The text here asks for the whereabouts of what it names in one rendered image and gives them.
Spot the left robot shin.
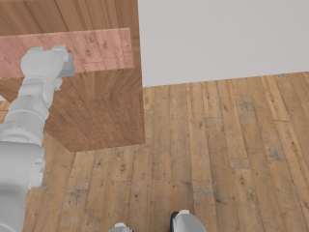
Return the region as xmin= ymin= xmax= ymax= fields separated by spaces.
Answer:
xmin=115 ymin=222 xmax=127 ymax=228

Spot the cabinet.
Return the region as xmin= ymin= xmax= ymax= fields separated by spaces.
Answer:
xmin=0 ymin=0 xmax=146 ymax=153

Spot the robot left hand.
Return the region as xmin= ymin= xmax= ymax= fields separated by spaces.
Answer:
xmin=20 ymin=44 xmax=69 ymax=91

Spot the robot left upper arm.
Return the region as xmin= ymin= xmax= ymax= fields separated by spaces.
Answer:
xmin=0 ymin=141 xmax=46 ymax=232

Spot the drawer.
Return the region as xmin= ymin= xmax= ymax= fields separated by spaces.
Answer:
xmin=0 ymin=27 xmax=134 ymax=79

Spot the robot left forearm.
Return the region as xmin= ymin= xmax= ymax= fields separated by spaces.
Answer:
xmin=0 ymin=74 xmax=55 ymax=146

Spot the handle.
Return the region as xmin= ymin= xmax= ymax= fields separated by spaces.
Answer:
xmin=57 ymin=54 xmax=75 ymax=77

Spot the robot right thigh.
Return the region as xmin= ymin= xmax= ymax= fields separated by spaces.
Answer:
xmin=173 ymin=214 xmax=207 ymax=232

